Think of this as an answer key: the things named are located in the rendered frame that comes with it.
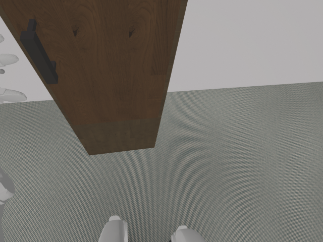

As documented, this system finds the cupboard door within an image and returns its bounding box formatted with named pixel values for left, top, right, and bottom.
left=0, top=0, right=181, bottom=125

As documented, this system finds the left robot shin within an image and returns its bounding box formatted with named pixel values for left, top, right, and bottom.
left=109, top=215, right=121, bottom=221

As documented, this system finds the robot left hand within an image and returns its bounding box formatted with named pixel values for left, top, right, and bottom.
left=0, top=34, right=27, bottom=104

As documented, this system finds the right robot shin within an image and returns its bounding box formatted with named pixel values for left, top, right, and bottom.
left=177, top=225, right=187, bottom=231

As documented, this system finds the handle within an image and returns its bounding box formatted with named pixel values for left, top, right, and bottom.
left=20, top=19, right=58, bottom=84

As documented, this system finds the robot shin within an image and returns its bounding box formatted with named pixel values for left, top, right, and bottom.
left=177, top=225, right=187, bottom=231
left=109, top=215, right=121, bottom=221

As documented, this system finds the left robot upper arm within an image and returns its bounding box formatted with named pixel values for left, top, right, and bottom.
left=0, top=167, right=15, bottom=242

